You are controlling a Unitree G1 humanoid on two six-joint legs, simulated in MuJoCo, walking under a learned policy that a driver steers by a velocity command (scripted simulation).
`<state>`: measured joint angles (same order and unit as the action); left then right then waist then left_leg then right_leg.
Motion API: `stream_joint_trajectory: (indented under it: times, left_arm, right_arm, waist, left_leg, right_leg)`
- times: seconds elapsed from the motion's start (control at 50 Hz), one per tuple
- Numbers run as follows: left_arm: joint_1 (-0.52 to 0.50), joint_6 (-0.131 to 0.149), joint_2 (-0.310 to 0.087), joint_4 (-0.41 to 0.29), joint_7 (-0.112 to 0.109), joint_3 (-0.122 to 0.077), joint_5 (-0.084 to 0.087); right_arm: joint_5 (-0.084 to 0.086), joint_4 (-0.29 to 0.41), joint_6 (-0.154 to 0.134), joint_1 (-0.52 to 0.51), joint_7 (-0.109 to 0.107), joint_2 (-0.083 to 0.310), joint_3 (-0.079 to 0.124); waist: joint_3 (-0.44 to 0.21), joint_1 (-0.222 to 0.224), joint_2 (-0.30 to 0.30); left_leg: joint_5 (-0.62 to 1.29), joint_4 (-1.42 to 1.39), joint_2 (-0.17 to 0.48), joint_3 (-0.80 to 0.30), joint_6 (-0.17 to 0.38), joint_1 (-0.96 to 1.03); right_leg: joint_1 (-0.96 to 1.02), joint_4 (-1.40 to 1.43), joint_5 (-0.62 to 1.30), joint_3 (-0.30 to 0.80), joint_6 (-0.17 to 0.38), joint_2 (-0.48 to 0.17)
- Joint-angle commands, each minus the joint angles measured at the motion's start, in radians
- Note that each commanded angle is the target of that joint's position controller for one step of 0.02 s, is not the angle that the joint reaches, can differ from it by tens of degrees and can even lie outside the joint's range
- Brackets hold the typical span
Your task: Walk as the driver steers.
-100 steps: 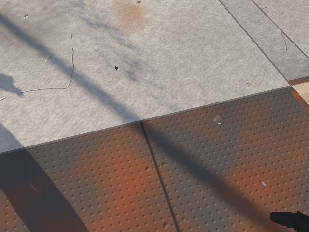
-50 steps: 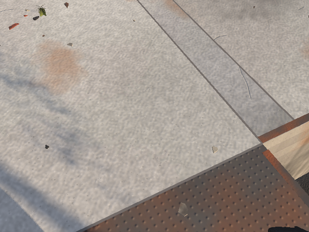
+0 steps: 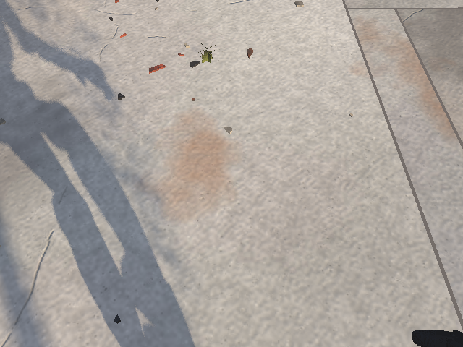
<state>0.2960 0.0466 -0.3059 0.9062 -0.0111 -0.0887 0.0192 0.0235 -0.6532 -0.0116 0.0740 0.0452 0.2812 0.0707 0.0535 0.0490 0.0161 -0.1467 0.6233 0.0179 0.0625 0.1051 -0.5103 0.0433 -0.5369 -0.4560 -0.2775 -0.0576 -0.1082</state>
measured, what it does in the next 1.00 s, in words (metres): walks ahead, turning left: right foot, then left foot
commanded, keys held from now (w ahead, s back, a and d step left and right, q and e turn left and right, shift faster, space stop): w+q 0.54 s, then w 0.46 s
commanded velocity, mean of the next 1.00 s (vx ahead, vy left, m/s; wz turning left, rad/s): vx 0.50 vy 0.00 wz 0.44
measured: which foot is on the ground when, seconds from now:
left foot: down 0.00-0.50, up 0.52-0.96, down 0.98-1.00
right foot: down 0.00-0.00, up 0.02-0.46, down 0.48-0.98, up 1.00-1.00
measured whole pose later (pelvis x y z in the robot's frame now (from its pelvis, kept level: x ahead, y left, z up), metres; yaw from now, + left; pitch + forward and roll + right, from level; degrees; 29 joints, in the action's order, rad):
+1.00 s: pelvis +0.53 +0.12 +0.01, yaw +25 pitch +3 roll -1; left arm 0.39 0.05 -0.30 0.90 0.00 -0.06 0.02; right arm 0.01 -0.62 -0.07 0.04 0.04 0.26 0.04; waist 0.03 0.08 0.00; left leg -0.09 0.55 0.02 0.02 0.06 -0.49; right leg -0.04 -0.56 -0.45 -0.06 -0.02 -0.05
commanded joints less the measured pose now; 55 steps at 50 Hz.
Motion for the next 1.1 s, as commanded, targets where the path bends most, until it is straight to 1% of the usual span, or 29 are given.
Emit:
stream_joint_trajectory:
  times: [0.02, 0.04, 0.06, 0.08, 0.1, 0.12, 0.2, 0.3, 0.36, 0.42, 0.46, 0.48, 0.5, 0.52, 0.54, 0.56, 0.6, 0.64, 0.7, 0.8, 0.88, 0.92, 0.96, 0.98, 1.0, 1.02, 1.04, 1.08, 1.1]
  left_arm:
    - [0.018, 0.044, -0.021, -0.149, 0.007, 0.022, -0.034]
    - [-0.102, 0.077, -0.123, -0.159, 0.019, 0.003, 0.006]
    - [-0.158, 0.093, -0.134, -0.181, 0.024, 0.001, 0.03]
    - [-0.156, 0.099, -0.117, -0.171, 0.016, 0.004, 0.012]
    - [-0.143, 0.094, -0.126, -0.158, 0.008, -0.003, -0.014]
    - [-0.123, 0.082, -0.129, -0.152, 0.01, -0.006, -0.019]
    - [-0.173, 0.051, -0.083, -0.175, 0.008, 0.002, -0.036]
    - [-0.343, 0.059, -0.043, -0.226, 0.023, 0.022, -0.024]
    - [-0.392, 0.069, -0.064, -0.252, 0.035, 0.019, -0.013]
    - [-0.366, 0.083, -0.1, -0.254, 0.044, 0.006, -0.011]
    - [-0.241, 0.093, -0.127, -0.222, 0.038, -0.014, -0.014]
    - [-0.114, 0.099, -0.163, -0.207, 0.03, -0.029, -0.03]
    - [0.034, 0.093, -0.241, -0.192, 0.021, -0.049, -0.05]
    - [0.075, 0.079, -0.233, -0.162, 0.031, -0.05, -0.029]
    - [0.026, 0.072, -0.143, -0.182, 0.032, -0.027, -0.011]
    - [-0.016, 0.061, -0.102, -0.187, 0.03, -0.015, -0.014]
    - [-0.085, 0.055, -0.061, -0.176, 0.032, 0.003, -0.03]
    - [-0.093, 0.063, -0.058, -0.16, 0.033, 0.004, -0.03]
    - [-0.067, 0.07, -0.104, -0.137, 0.031, -0.008, -0.018]
    - [-0.017, 0.054, -0.139, -0.11, 0.024, -0.014, -0.003]
    - [0.063, 0.03, -0.164, -0.074, 0.024, -0.018, 0.008]
    - [0.066, 0.019, -0.178, -0.064, 0.019, -0.02, 0.01]
    - [0.056, 0.011, -0.169, -0.061, 0.012, -0.013, 0.013]
    - [0.052, 0.015, -0.126, -0.079, 0.009, 0.007, -0.007]
    - [0.141, 0.036, -0.011, -0.116, 0.013, 0.046, -0.021]
    - [0.103, 0.057, -0.077, -0.102, 0.016, 0.032, -0.006]
    - [0.028, 0.068, -0.135, -0.131, 0.022, 0.014, 0.022]
    - [-0.048, 0.068, -0.117, -0.143, 0.018, 0.015, 0.004]
    - [-0.038, 0.056, -0.112, -0.137, 0.02, 0.012, -0.005]
  right_arm:
    - [0.007, -0.001, -0.004, 0.324, -0.023, 0.34, 0.104]
    - [0.002, 0.012, -0.022, 0.329, -0.01, 0.242, 0.075]
    - [-0.006, 0.005, -0.038, 0.304, -0.008, 0.201, 0.062]
    - [-0.007, 0.009, -0.046, 0.244, -0.009, 0.177, 0.053]
    - [-0.011, 0.019, -0.049, 0.184, -0.014, 0.142, 0.043]
    - [-0.023, 0.035, -0.049, 0.155, -0.02, 0.132, 0.036]
    - [-0.013, 0.026, -0.056, 0.188, -0.045, 0.163, 0.045]
    - [-0.005, -0.003, -0.045, 0.256, -0.063, 0.174, 0.051]
    - [0.002, -0.026, -0.039, 0.3, -0.064, 0.171, 0.052]
    - [0.001, -0.031, -0.028, 0.304, -0.071, 0.164, 0.053]
    - [-0.001, -0.022, -0.021, 0.281, -0.071, 0.144, 0.047]
    - [-0.011, -0.007, -0.025, 0.271, -0.066, 0.094, 0.028]
    - [-0.006, 0.016, -0.032, 0.36, -0.064, 0.035, 0.009]
    - [0.014, 0.028, -0.041, 0.42, -0.063, 0.057, 0.002]
    - [0.02, 0.011, -0.037, 0.364, -0.063, 0.145, 0.023]
    - [0.007, 0.021, -0.033, 0.276, -0.063, 0.165, 0.028]
    - [-0.01, 0.038, -0.03, 0.209, -0.058, 0.134, 0.029]
    - [0.0, 0.033, -0.026, 0.231, -0.05, 0.087, 0.019]
    - [-0.01, 0.054, -0.033, 0.175, -0.048, 0.053, 0.003]
    - [-0.011, 0.076, -0.056, 0.017, -0.025, 0.029, -0.018]
    - [0.0, 0.107, -0.064, -0.082, -0.009, 0.044, -0.017]
    - [-0.004, 0.108, -0.065, -0.068, -0.002, 0.068, -0.008]
    - [-0.015, 0.045, -0.064, 0.132, -0.009, 0.13, 0.029]
    - [-0.022, 0.009, -0.06, 0.3, -0.02, 0.19, 0.052]
    - [-0.033, -0.002, -0.053, 0.37, -0.03, 0.302, 0.072]
    - [-0.019, -0.003, -0.052, 0.387, -0.029, 0.224, 0.052]
    - [-0.018, -0.004, -0.055, 0.324, -0.027, 0.183, 0.033]
    - [-0.024, 0.0, -0.059, 0.212, -0.024, 0.126, 0.016]
    - [-0.03, 0.001, -0.064, 0.177, -0.022, 0.1, 0.008]
  waist:
    - [-0.375, -0.093, 0.298]
    - [-0.365, -0.17, 0.126]
    - [-0.238, -0.158, 0.094]
    - [-0.159, -0.108, 0.0]
    - [-0.127, -0.071, 0.002]
    - [-0.113, -0.044, 0.031]
    - [-0.078, -0.042, 0.012]
    - [-0.036, -0.107, 0.056]
    - [-0.027, -0.124, 0.068]
    - [-0.036, -0.101, 0.098]
    - [-0.084, -0.033, 0.121]
    - [-0.201, 0.025, 0.083]
    - [-0.367, 0.028, -0.118]
    - [-0.409, 0.007, -0.352]
    - [-0.264, 0.026, -0.216]
    - [-0.166, 0.032, -0.131]
    - [-0.058, -0.014, -0.101]
    - [-0.046, -0.043, -0.13]
    - [-0.04, -0.045, -0.098]
    - [-0.022, 0.009, -0.085]
    - [0.004, 0.035, -0.095]
    - [-0.011, 0.005, -0.108]
    - [-0.134, -0.111, -0.09]
    - [-0.256, -0.186, -0.037]
    - [-0.381, -0.144, 0.223]
    - [-0.436, -0.174, 0.207]
    - [-0.283, -0.164, 0.165]
    - [-0.136, -0.109, 0.079]
    - [-0.11, -0.073, 0.085]
  left_leg:
    - [-0.237, -0.268, 0.301, -0.835, 0.326, 0.888]
    - [-0.29, -0.363, 0.314, -0.846, 0.282, 0.867]
    - [-0.234, -0.36, 0.286, -0.711, 0.243, 0.763]
    - [-0.116, -0.354, 0.243, -0.597, 0.21, 0.614]
    - [-0.007, -0.358, 0.204, -0.505, 0.188, 0.501]
    - [0.062, -0.377, 0.182, -0.466, 0.182, 0.424]
    - [0.211, -0.415, 0.14, -0.365, 0.188, 0.323]
    - [0.089, -0.401, 0.077, -0.31, 0.118, 0.27]
    - [0.043, -0.352, 0.104, -0.371, 0.106, 0.314]
    - [0.058, -0.263, 0.135, -0.453, 0.089, 0.393]
    - [0.148, -0.155, 0.099, -0.46, 0.058, 0.388]
    - [0.126, 0.043, 0.041, -0.404, 0.023, 0.308]
    - [-0.14, 0.386, -0.084, -0.275, -0.054, 0.012]
    - [-0.466, 0.607, -0.092, -0.236, -0.082, -0.229]
    - [-0.397, 0.703, -0.024, -0.254, -0.09, -0.306]
    - [-0.317, 0.707, 0.009, -0.215, -0.091, -0.299]
    - [-0.227, 0.609, 0.06, -0.204, -0.086, -0.222]
    - [-0.199, 0.539, 0.076, -0.189, -0.085, -0.153]
    - [-0.115, 0.402, 0.082, -0.173, -0.095, -0.191]
    - [0.129, 0.084, 0.075, -0.088, -0.104, -0.107]
    - [0.108, -0.039, 0.047, -0.064, -0.085, -0.083]
    - [0.048, -0.084, 0.024, -0.05, -0.054, -0.023]
    - [0.067, -0.148, -0.031, -0.007, -0.003, 0.291]
    - [0.086, -0.109, 0.083, -0.131, 0.048, 0.571]
    - [-0.07, -0.18, 0.347, -0.607, 0.203, 0.89]
    - [-0.162, -0.289, 0.376, -0.79, 0.229, 0.896]
    - [-0.157, -0.3, 0.34, -0.645, 0.188, 0.79]
    - [-0.021, -0.346, 0.255, -0.439, 0.148, 0.538]
    - [0.037, -0.384, 0.23, -0.39, 0.14, 0.449]
  right_leg:
    - [-0.733, -0.825, -0.149, 0.216, 0.019, 0.145]
    - [-0.837, -0.872, -0.104, 0.367, 0.043, 0.097]
    - [-0.882, -0.829, -0.018, 0.353, 0.07, 0.06]
    - [-0.83, -0.741, 0.061, 0.356, 0.074, 0.016]
    - [-0.756, -0.65, 0.109, 0.362, 0.069, -0.015]
    - [-0.694, -0.614, 0.142, 0.367, 0.062, -0.028]
    - [-0.676, -0.42, 0.268, 0.339, 0.003, 0.0]
    - [-0.594, -0.072, 0.55, 0.328, -0.012, 0.072]
    - [-0.564, 0.008, 0.558, 0.35, 0.003, 0.09]
    - [-0.524, 0.055, 0.447, 0.365, 0.034, 0.098]
    - [-0.351, 0.107, 0.403, 0.332, 0.075, 0.111]
    - [-0.12, 0.075, 0.397, 0.399, 0.124, 0.018]
    - [0.253, 0.086, 0.285, 0.731, 0.247, -0.207]
    - [0.353, 0.203, 0.021, 1.089, 0.334, -0.324]
    - [0.238, 0.241, -0.127, 1.006, 0.295, -0.293]
    - [0.105, 0.25, -0.07, 0.855, 0.256, -0.248]
    - [-0.119, 0.3, 0.125, 0.668, 0.241, -0.167]
    - [-0.2, 0.346, 0.221, 0.571, 0.25, -0.132]
    - [-0.184, 0.384, 0.382, 0.489, 0.286, -0.144]
    - [-0.175, 0.393, 0.482, 0.331, 0.25, -0.092]
    - [-0.086, 0.361, 0.5, 0.336, 0.232, -0.139]
    - [-0.04, 0.299, 0.616, 0.333, 0.214, -0.16]
    - [-0.081, 0.05, 0.873, 0.262, 0.17, -0.102]
    - [-0.251, -0.202, 0.712, 0.226, 0.13, -0.061]
    - [-0.64, -0.587, 0.16, 0.208, 0.057, 0.103]
    - [-0.758, -0.728, -0.115, 0.351, 0.059, 0.11]
    - [-0.845, -0.767, -0.061, 0.353, 0.071, 0.056]
    - [-0.799, -0.663, 0.082, 0.324, 0.073, -0.011]
    - [-0.736, -0.62, 0.125, 0.337, 0.071, -0.036]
